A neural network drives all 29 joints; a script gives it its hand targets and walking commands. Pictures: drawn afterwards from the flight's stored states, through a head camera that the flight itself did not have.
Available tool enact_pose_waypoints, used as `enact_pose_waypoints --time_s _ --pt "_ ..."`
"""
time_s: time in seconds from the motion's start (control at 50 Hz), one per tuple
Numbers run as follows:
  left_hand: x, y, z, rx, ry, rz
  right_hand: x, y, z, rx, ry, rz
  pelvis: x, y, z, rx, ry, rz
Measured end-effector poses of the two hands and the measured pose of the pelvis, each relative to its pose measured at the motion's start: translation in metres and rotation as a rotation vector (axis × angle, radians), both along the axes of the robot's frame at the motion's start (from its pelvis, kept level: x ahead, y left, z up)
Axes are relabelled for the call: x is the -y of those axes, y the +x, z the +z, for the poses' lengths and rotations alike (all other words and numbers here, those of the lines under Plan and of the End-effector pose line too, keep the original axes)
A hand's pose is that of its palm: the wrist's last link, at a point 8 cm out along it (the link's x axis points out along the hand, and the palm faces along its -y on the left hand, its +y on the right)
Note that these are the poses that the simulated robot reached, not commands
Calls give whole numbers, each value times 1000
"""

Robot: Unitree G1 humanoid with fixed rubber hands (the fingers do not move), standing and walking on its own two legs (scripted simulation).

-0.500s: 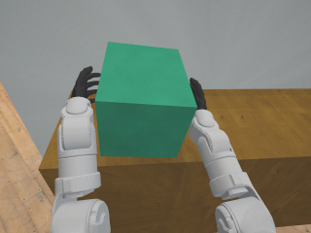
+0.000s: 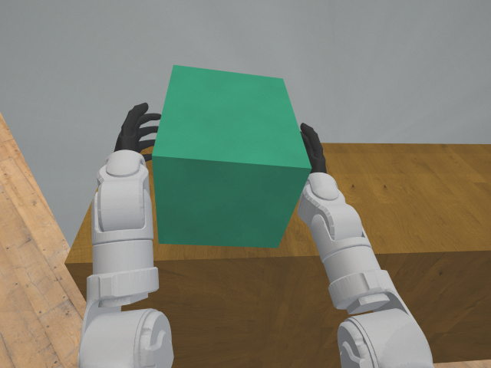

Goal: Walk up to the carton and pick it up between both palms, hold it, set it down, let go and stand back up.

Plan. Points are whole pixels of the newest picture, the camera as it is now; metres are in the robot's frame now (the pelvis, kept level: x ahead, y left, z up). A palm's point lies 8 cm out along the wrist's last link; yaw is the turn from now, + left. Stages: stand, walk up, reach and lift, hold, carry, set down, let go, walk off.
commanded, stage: hold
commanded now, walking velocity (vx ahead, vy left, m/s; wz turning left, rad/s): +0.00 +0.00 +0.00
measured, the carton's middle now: (225, 155) +0.40 +0.00 +0.20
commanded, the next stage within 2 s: none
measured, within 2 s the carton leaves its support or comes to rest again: neither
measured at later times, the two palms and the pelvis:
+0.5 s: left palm (135, 154) +0.38 +0.13 +0.22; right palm (313, 172) +0.36 -0.14 +0.18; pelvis +0.01 +0.00 +0.00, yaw +0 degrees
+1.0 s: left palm (132, 157) +0.37 +0.14 +0.22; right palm (312, 174) +0.36 -0.14 +0.18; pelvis +0.01 +0.00 +0.00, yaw +0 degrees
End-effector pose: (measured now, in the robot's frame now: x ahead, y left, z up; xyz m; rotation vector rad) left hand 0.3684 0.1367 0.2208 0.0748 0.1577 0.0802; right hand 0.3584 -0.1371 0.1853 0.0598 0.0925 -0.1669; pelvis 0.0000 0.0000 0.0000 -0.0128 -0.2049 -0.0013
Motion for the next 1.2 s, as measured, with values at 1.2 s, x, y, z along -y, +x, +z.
enact_pose_waypoints --time_s 1.2 --pt "7 0 1 -6 17 -2 6 -2 -2 -9 3 -8 -3 -2 0 8 -1 -14"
